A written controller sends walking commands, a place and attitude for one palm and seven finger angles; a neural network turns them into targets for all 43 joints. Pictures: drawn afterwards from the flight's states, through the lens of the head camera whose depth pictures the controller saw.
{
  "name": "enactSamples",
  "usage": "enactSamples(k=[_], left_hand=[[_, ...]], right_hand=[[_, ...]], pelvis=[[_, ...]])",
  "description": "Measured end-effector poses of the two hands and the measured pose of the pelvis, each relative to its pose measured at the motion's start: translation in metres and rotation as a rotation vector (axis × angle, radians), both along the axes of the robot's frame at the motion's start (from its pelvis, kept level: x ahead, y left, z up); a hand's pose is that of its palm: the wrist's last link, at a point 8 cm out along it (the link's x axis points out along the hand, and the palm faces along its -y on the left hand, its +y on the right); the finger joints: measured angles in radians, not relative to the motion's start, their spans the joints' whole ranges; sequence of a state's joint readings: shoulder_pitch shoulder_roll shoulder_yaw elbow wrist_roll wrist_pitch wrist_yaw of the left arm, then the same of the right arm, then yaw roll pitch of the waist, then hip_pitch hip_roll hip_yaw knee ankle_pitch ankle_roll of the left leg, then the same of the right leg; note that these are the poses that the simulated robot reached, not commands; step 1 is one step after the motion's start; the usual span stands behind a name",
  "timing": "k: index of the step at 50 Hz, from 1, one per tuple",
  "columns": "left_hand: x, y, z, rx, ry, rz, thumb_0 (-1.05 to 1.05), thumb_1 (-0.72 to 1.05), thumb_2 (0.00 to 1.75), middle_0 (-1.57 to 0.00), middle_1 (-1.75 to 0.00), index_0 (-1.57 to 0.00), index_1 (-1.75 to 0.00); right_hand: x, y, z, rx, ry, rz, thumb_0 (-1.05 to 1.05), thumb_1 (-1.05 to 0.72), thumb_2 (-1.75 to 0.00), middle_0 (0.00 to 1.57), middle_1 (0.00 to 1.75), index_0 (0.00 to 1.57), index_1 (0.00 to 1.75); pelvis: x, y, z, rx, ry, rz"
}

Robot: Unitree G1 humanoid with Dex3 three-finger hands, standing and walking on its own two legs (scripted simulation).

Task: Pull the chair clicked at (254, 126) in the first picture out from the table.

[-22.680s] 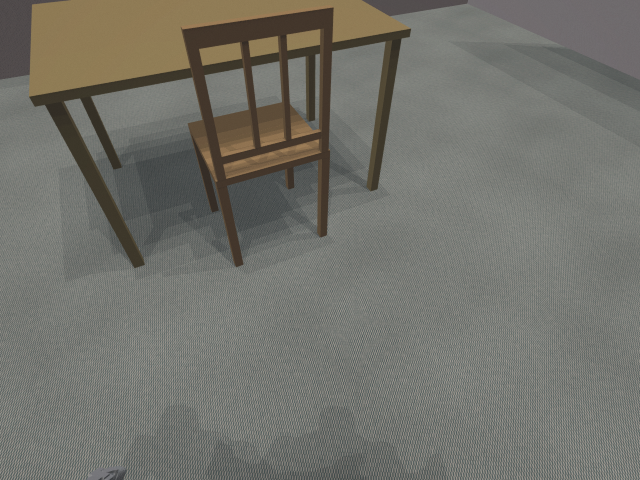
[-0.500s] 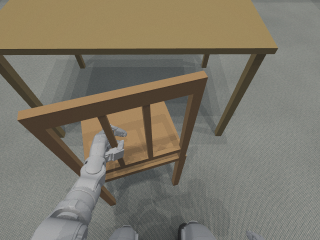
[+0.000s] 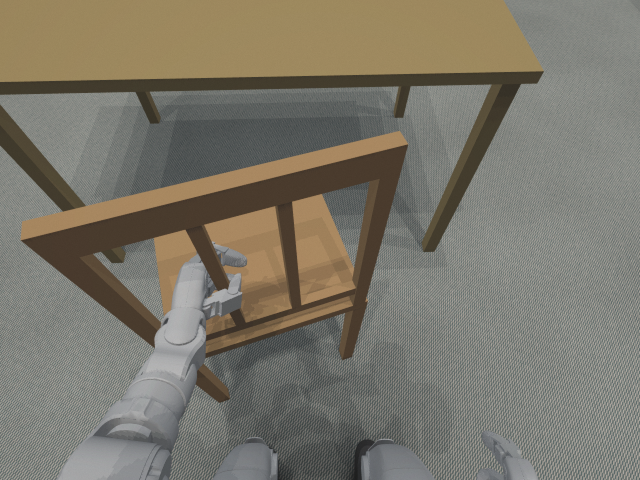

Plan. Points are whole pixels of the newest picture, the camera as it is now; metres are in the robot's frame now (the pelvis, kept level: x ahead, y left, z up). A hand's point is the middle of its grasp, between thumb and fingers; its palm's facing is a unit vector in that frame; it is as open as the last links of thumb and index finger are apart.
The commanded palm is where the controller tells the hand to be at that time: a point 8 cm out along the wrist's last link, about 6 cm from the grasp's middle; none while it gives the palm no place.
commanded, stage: step backward, pulling the chair out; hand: left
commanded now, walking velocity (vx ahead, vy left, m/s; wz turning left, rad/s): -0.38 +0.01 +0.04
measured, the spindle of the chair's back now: (221, 281) +0.38 +0.15 -0.06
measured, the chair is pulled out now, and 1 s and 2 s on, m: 0.26 0.41 0.60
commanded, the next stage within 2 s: stop walking, hand still on the chair in 1.42 s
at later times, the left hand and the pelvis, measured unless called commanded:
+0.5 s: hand (232, 330) +0.30 +0.12 -0.05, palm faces +0.02 -0.98 -0.19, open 5.1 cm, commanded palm +0.28 +0.17 -0.05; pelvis -0.05 -0.01 +0.00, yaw +0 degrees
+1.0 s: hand (225, 406) +0.21 +0.12 -0.05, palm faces +0.01 -0.98 -0.18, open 5.1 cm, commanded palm +0.19 +0.17 -0.05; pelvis -0.15 -0.01 +0.00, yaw +1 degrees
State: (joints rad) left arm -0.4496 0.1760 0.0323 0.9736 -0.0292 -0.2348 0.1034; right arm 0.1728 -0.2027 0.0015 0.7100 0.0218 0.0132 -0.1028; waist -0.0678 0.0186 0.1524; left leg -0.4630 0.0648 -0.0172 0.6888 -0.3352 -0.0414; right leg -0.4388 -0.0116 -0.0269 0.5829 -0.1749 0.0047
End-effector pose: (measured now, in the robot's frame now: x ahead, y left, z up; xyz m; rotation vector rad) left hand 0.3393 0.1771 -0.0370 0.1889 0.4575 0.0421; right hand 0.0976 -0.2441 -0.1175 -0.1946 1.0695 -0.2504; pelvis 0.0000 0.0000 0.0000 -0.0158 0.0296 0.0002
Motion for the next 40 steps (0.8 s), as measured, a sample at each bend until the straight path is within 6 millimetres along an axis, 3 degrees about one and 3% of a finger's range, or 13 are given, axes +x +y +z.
enactSamples(k=[8, 16, 21, 27, 32, 40], left_hand=[[-0.010, 0.004, 0.000, -0.010, 0.001, -0.042, 0.01, 0.71, 0.78, -0.27, -1.22, -0.50, -1.45], [-0.026, 0.003, 0.001, 0.000, 0.002, -0.012, 0.01, 0.70, 0.79, -0.29, -1.21, -0.50, -1.45], [-0.041, -0.001, 0.001, 0.004, 0.006, 0.025, 0.01, 0.70, 0.80, -0.30, -1.18, -0.50, -1.45], [-0.061, -0.003, 0.002, -0.009, 0.014, 0.011, 0.01, 0.71, 0.78, -0.27, -1.19, -0.50, -1.45], [-0.080, -0.001, 0.002, -0.017, 0.015, -0.014, 0.01, 0.72, 0.77, -0.24, -1.20, -0.50, -1.45], [-0.110, -0.002, 0.002, -0.002, 0.014, 0.034, 0.01, 0.71, 0.79, -0.28, -1.18, -0.50, -1.45]], right_hand=[[-0.024, -0.007, 0.012, -0.079, 0.038, -0.005, 0.01, -0.91, -0.90, 0.21, 0.30, 0.20, 0.30], [-0.042, -0.002, 0.006, 0.002, 0.049, 0.023, 0.01, -0.91, -0.90, 0.20, 0.30, 0.20, 0.30], [-0.056, -0.015, 0.003, 0.006, 0.029, -0.018, 0.01, -0.91, -0.90, 0.21, 0.30, 0.21, 0.30], [-0.074, -0.031, 0.008, -0.083, 0.036, -0.014, 0.01, -0.91, -0.90, 0.21, 0.30, 0.20, 0.30], [-0.085, -0.026, 0.018, -0.098, 0.047, 0.015, 0.01, -0.91, -0.90, 0.20, 0.30, 0.20, 0.30], [-0.102, -0.016, 0.006, 0.007, 0.020, 0.038, 0.01, -0.91, -0.90, 0.21, 0.30, 0.20, 0.30]], pelvis=[[-0.012, 0.014, 0.002, 0.010, -0.001, -0.003], [-0.029, -0.004, 0.005, -0.022, -0.003, -0.024], [-0.045, -0.013, 0.004, -0.018, -0.005, -0.019], [-0.060, -0.001, 0.002, -0.009, 0.007, 0.011], [-0.076, -0.001, 0.006, 0.010, 0.001, -0.001], [-0.107, -0.020, 0.006, -0.021, -0.009, -0.011]])
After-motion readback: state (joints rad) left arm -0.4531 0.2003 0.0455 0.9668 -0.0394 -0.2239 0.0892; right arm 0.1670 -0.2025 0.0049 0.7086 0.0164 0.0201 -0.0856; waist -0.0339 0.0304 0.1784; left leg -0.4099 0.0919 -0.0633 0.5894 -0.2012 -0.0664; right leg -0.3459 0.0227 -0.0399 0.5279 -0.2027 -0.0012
